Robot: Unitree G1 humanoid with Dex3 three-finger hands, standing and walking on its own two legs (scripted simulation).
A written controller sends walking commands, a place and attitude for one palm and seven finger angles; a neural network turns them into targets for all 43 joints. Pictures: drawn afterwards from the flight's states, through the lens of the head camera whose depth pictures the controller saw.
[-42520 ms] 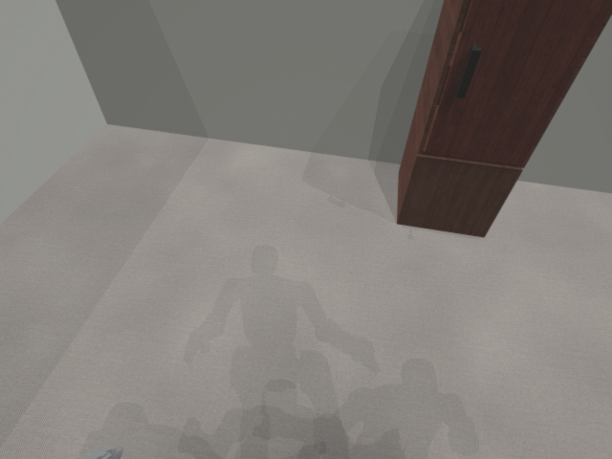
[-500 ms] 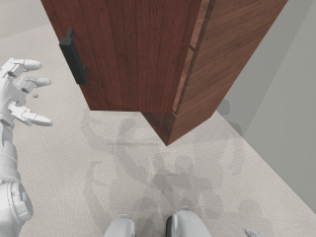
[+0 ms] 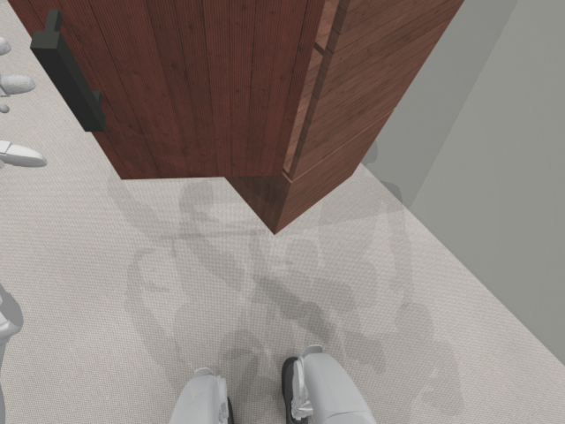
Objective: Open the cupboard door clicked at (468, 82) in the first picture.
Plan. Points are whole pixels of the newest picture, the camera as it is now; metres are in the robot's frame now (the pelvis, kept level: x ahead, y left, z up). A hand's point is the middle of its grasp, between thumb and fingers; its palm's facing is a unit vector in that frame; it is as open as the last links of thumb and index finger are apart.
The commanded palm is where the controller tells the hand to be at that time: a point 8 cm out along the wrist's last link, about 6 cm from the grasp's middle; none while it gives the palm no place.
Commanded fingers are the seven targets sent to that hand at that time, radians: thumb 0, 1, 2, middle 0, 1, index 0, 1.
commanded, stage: move the hooked fingers beside the handle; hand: left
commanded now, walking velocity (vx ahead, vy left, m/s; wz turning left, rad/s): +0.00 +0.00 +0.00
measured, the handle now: (76, 75) +0.56 +0.23 +0.06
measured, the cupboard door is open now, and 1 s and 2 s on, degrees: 55 55 55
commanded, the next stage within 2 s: slide the fingers in behind the handle in 1.52 s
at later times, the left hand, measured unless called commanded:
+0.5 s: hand out of the picture +0.49 +0.31 +0.08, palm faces +0.01 -1.00 -0.01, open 14.0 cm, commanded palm +0.48 +0.34 +0.07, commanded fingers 0.00 -0.50 0.30 -0.30 -1.20 -0.30 -1.20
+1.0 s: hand out of the picture +0.51 +0.31 +0.07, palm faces +0.04 -1.00 -0.01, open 14.0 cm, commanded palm +0.49 +0.34 +0.07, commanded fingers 0.00 -0.50 0.30 -0.30 -1.20 -0.30 -1.20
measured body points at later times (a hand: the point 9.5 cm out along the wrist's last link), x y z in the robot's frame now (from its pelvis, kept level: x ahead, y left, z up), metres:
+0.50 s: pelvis +0.01 +0.01 +0.00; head +0.16 +0.05 +0.42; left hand +0.48 +0.36 +0.08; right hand +0.03 -0.27 -0.09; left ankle -0.02 +0.08 -0.66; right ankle +0.06 -0.13 -0.66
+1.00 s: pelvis +0.01 +0.01 +0.00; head +0.18 +0.05 +0.41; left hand +0.50 +0.37 +0.07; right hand +0.00 -0.26 -0.10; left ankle -0.02 +0.08 -0.66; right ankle +0.06 -0.13 -0.66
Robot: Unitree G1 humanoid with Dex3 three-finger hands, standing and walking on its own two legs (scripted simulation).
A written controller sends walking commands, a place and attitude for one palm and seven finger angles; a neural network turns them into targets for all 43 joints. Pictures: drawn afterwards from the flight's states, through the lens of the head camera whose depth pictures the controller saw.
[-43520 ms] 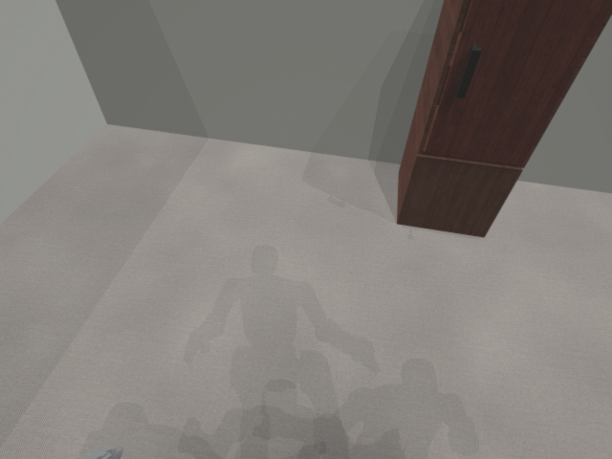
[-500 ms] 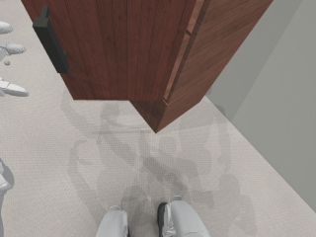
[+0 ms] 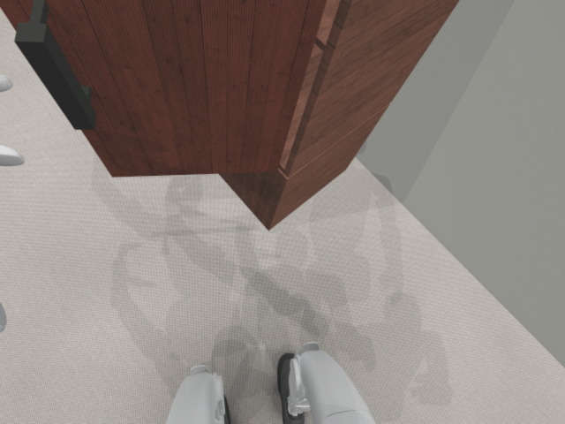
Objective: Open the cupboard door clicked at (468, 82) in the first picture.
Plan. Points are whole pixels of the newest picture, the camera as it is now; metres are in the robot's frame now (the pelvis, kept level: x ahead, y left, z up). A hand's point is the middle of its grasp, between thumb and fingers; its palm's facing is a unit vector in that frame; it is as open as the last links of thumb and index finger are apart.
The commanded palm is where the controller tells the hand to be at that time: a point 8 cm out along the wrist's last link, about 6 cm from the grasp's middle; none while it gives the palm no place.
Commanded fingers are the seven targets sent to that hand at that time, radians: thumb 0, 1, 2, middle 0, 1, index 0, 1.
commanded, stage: move the hooked fingers beside the handle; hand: left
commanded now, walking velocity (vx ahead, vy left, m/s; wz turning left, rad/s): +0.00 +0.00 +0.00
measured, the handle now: (64, 70) +0.55 +0.24 +0.07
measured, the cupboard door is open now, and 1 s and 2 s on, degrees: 55 55 55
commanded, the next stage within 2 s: slide the fingers in behind the handle in 0.52 s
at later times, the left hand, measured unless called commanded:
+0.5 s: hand out of the picture +0.49 +0.30 +0.07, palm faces +0.06 -1.00 -0.03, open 14.0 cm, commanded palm +0.48 +0.33 +0.07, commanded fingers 0.00 -0.50 0.30 -0.30 -1.20 -0.30 -1.20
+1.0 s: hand (27, 106) +0.50 +0.27 +0.07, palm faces +0.02 -1.00 -0.02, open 14.0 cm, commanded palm +0.48 +0.30 +0.07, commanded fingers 0.00 -0.50 0.30 -0.30 -1.20 -0.30 -1.20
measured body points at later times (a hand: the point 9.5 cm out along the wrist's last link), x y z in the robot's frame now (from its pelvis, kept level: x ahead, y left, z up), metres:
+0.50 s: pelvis +0.00 +0.00 +0.00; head +0.16 +0.04 +0.42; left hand +0.49 +0.36 +0.08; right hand +0.02 -0.27 -0.10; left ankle -0.03 +0.08 -0.66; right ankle +0.05 -0.13 -0.66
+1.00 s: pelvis +0.00 +0.00 +0.00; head +0.16 +0.04 +0.42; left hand +0.49 +0.32 +0.07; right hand +0.01 -0.27 -0.10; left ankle -0.03 +0.08 -0.66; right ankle +0.05 -0.13 -0.66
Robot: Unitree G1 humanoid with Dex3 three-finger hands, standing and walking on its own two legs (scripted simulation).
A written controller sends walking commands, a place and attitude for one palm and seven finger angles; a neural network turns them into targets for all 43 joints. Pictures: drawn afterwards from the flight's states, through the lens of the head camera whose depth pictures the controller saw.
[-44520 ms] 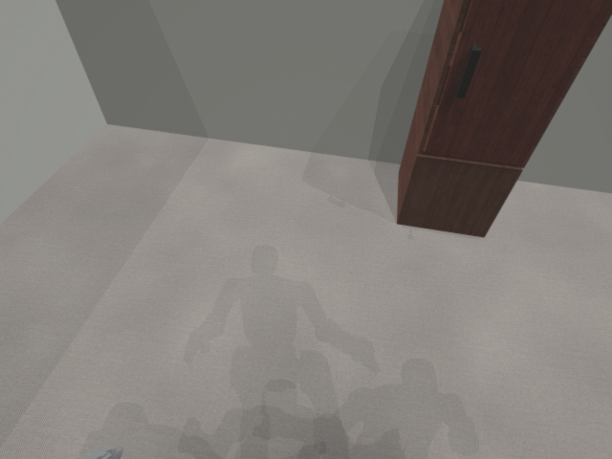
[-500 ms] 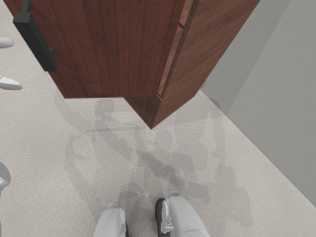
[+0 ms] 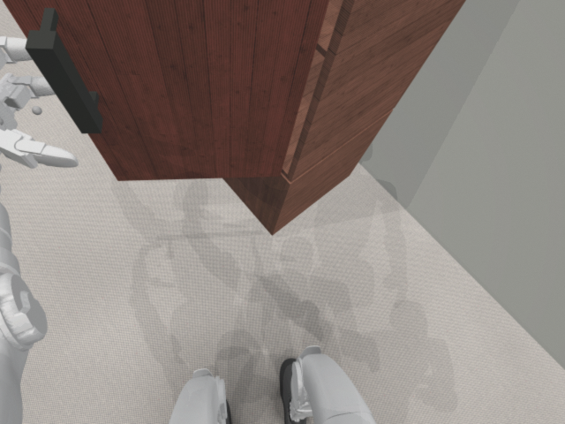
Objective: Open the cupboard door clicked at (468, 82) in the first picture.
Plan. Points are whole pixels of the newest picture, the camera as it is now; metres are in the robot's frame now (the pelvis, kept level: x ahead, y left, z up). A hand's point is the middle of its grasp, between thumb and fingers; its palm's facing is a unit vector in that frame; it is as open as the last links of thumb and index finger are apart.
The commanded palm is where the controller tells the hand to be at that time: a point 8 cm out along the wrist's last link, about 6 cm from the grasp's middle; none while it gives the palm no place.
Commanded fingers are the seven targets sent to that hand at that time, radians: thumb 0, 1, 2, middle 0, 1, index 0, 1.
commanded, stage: slide the fingers in behind the handle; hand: left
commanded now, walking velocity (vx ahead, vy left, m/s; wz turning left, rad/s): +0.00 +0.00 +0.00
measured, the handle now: (72, 76) +0.56 +0.23 +0.06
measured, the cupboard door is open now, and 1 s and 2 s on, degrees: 55 55 55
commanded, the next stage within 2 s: close the thumb around the handle in 1.22 s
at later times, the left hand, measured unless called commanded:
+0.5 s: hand (63, 114) +0.50 +0.24 +0.06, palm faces +0.02 -1.00 -0.01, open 14.0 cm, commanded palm +0.48 +0.28 +0.07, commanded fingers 0.00 -0.50 0.30 -0.30 -1.20 -0.30 -1.20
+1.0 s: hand (75, 116) +0.50 +0.22 +0.06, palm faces +0.02 -1.00 -0.01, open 14.0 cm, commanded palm +0.48 +0.26 +0.07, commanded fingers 0.00 -0.50 0.30 -0.30 -1.20 -0.30 -1.20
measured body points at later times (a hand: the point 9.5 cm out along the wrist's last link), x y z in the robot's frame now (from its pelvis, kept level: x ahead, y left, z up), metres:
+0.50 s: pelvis +0.00 -0.01 +0.00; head +0.16 +0.03 +0.42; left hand +0.49 +0.29 +0.06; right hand +0.02 -0.28 -0.10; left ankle -0.03 +0.08 -0.66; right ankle +0.05 -0.13 -0.66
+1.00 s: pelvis +0.00 +0.00 +0.01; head +0.15 +0.03 +0.43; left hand +0.49 +0.28 +0.07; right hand +0.02 -0.27 -0.10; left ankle -0.03 +0.08 -0.66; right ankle +0.05 -0.13 -0.66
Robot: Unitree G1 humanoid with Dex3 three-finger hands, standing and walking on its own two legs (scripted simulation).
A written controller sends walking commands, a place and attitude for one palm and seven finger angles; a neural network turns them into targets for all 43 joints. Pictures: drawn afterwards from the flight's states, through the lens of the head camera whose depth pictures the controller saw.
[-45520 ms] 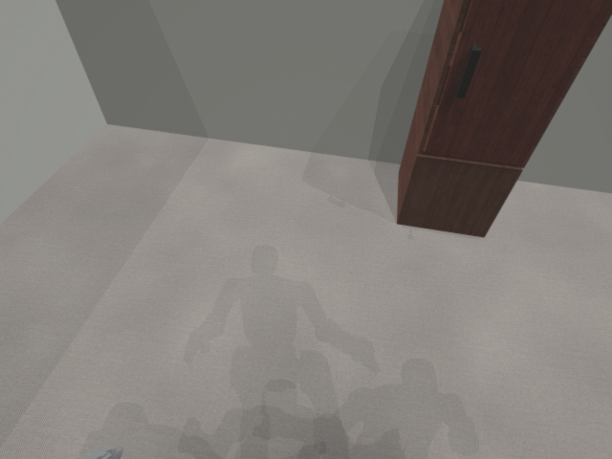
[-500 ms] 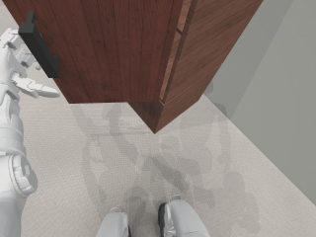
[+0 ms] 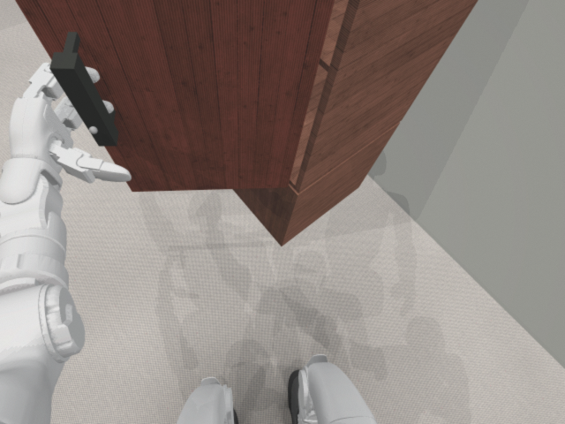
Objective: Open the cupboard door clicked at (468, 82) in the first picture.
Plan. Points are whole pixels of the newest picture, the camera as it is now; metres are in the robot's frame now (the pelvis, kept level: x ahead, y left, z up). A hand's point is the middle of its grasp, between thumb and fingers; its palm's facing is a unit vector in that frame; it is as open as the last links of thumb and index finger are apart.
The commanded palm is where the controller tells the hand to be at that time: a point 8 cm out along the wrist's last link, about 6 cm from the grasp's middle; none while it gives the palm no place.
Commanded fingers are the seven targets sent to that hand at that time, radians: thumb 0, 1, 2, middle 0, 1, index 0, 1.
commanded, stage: slide the fingers in behind the handle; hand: left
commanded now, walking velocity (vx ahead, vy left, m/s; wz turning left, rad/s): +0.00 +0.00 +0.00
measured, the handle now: (91, 93) +0.56 +0.23 +0.06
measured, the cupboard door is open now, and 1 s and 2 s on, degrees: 55 55 91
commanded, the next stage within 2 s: close the thumb around the handle in 0.22 s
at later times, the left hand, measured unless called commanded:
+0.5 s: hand (91, 130) +0.49 +0.22 +0.06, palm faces +0.02 -1.00 -0.02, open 13.2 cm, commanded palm +0.48 +0.26 +0.06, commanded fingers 0.00 0.06 0.54 -0.34 -1.26 -0.34 -1.26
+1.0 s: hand (97, 128) +0.50 +0.22 +0.06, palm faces -0.01 -1.00 -0.01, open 6.6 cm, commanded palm +0.48 +0.26 +0.06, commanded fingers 0.00 0.90 0.90 -0.40 -1.35 -0.40 -1.35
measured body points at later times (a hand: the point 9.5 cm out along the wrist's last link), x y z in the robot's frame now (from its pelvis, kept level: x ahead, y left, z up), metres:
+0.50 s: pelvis -0.01 +0.00 +0.00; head +0.14 +0.02 +0.42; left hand +0.49 +0.28 +0.06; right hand +0.01 -0.27 -0.11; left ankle -0.03 +0.08 -0.66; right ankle +0.05 -0.13 -0.66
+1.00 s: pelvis +0.00 +0.00 +0.00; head +0.15 +0.02 +0.42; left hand +0.49 +0.27 +0.06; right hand +0.02 -0.27 -0.11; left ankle -0.03 +0.08 -0.66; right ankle +0.05 -0.13 -0.66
